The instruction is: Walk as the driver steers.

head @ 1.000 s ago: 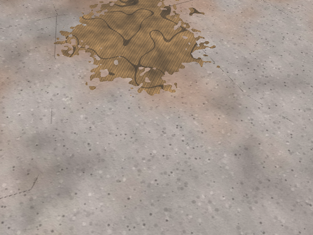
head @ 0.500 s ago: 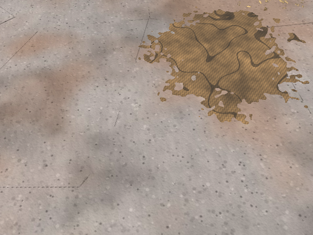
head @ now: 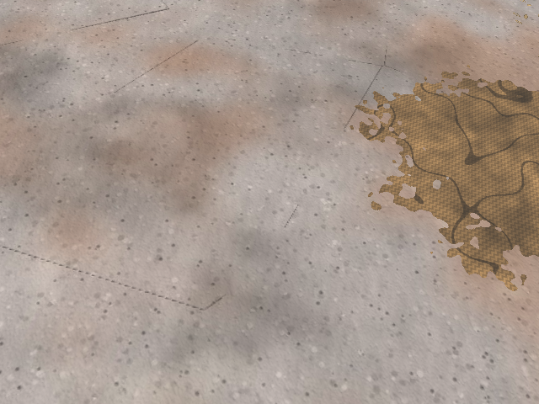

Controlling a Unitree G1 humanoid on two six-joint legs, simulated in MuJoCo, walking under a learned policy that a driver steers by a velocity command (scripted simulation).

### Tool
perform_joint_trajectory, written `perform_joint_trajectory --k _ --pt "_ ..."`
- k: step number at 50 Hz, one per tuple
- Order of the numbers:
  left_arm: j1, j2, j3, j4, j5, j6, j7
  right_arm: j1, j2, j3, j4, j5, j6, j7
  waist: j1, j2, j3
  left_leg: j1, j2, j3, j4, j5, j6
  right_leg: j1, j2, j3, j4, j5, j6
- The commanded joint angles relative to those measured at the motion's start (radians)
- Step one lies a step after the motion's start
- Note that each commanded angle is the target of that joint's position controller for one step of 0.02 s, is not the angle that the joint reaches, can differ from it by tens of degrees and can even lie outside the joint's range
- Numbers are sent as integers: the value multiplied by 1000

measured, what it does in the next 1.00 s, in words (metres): walks ahead: right foot, then left foot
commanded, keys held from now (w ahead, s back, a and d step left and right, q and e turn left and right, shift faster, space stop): q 0.14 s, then no key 0.16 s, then w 0.70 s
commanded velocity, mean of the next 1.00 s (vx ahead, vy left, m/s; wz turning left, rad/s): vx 0.24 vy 0.00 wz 0.22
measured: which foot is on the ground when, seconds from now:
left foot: down 0.00-0.16, up 0.18-0.52, down 0.54-0.98, up 1.00-1.00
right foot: up 0.00-0.14, down 0.16-0.54, up 0.56-0.96, down 0.98-1.00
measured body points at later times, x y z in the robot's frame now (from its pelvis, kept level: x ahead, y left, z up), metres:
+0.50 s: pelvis +0.02 -0.01 +0.00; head +0.04 -0.01 +0.45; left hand +0.06 +0.28 -0.12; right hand +0.21 -0.25 -0.10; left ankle -0.03 +0.11 -0.73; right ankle +0.02 -0.14 -0.74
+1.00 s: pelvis +0.22 +0.01 -0.03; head +0.26 +0.01 +0.42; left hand +0.42 +0.28 -0.10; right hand +0.24 -0.29 -0.15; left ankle -0.02 +0.10 -0.72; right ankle +0.36 -0.07 -0.75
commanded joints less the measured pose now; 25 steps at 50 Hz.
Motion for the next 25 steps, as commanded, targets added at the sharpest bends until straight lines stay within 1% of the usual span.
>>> perform_joint_trajectory --k 1,5,6,7,8,9,10,11,12,13,14,15,16,17,18,19,20,22,23,24,25 --pt "-51 73 13 -82 -6 -23 -9 -11 -190 -59 -68 0 -3 1 -18 181 -118 154 240 -303 -84 290 187 -13 12 16 -102 -33 -4" --pt "-16 79 17 -83 -11 -39 -24 -45 -188 -61 -75 13 6 10 -6 190 -134 163 217 -384 -44 370 173 83 30 21 -256 -31 -26" --pt "9 78 19 -77 -10 -43 -28 -64 -185 -61 -78 20 9 9 13 186 -140 155 198 -388 -25 368 156 133 31 16 -345 22 -36" --pt "44 80 22 -66 -7 -47 -29 -85 -178 -59 -83 29 11 5 39 177 -142 122 168 -375 -2 319 123 215 25 0 -473 139 -50" --pt "77 113 31 -58 4 -47 -26 -67 -148 -50 -83 26 11 1 36 129 -164 50 127 -326 56 173 71 332 -66 48 -523 265 -83" --pt "61 168 37 -75 20 -39 -19 10 -82 -34 -70 3 9 3 -18 -108 -185 -80 -1 -162 274 -198 6 437 -278 245 -543 465 -168" --pt "65 194 40 -69 46 -39 -25 -12 -150 -57 -90 9 -1 -3 -10 -267 -112 -251 -95 -49 452 -479 -50 366 -411 454 -564 579 -352" --pt "30 147 28 -88 31 -45 -22 12 -213 -77 -66 -5 -7 -5 -12 -163 -97 -262 -33 -68 628 -438 -86 345 -420 421 -561 546 -388" --pt "-8 106 16 -93 21 -45 -17 14 -216 -84 -41 3 -3 -4 -23 -112 -79 -265 -27 -65 688 -371 -101 331 -353 323 -545 511 -347" --pt "-28 94 11 -97 11 -44 -14 26 -185 -79 -16 4 7 -9 -29 -84 -70 -268 -25 -60 711 -326 -119 337 -294 251 -533 464 -306" --pt "-29 86 6 -93 -1 -43 -11 22 -161 -72 -14 3 13 -10 -19 -88 -60 -284 -25 -63 729 -289 -134 350 -281 226 -525 494 -304" --pt "-18 80 0 -86 -1 -39 -8 14 -128 -62 -13 7 15 -8 -15 -93 -63 -260 -26 -45 708 -268 -144 344 -255 180 -526 527 -303" --pt "13 70 -4 -74 1 -36 -6 4 -103 -51 -17 10 13 -5 -3 -104 -84 -247 -12 -12 638 -232 -147 367 -231 150 -547 412 -297" --pt "41 64 -6 -63 2 -33 -4 -18 -78 -39 -24 11 9 -1 16 -125 -91 -244 11 20 538 -205 -148 396 -214 145 -574 236 -291" --pt "64 74 -4 -55 -1 -31 -2 -44 -63 -28 -30 9 4 4 39 -154 -84 -227 31 60 449 -200 -148 402 -208 155 -607 79 -288" --pt "77 105 3 -51 -6 -26 -1 -68 -60 -21 -38 8 -3 10 56 -184 -68 -197 43 103 378 -215 -145 389 -212 170 -634 -7 -290" --pt "88 132 10 -49 -8 -23 -1 -87 -59 -16 -45 9 -11 15 67 -196 -50 -158 50 128 305 -240 -136 365 -221 180 -649 -38 -293" --pt "125 163 17 -39 -14 -21 -5 -91 -75 -16 -38 13 -31 22 77 -179 -30 -76 44 159 169 -254 -109 329 -240 189 -650 -55 -300" --pt "135 169 18 -34 -23 -21 -8 -65 -81 -19 -23 15 -41 25 64 -158 -25 -17 39 170 82 -190 -88 304 -245 190 -649 -62 -302" --pt "128 168 15 -32 -33 -21 -10 -21 -77 -20 2 15 -51 29 36 -138 -17 67 33 185 -32 -87 -62 262 -237 179 -637 -68 -296" --pt "129 152 8 -28 -35 -24 -13 26 -74 -21 29 14 -58 31 9 -121 -15 166 23 196 -119 -21 -38 208 -224 163 -610 -58 -281"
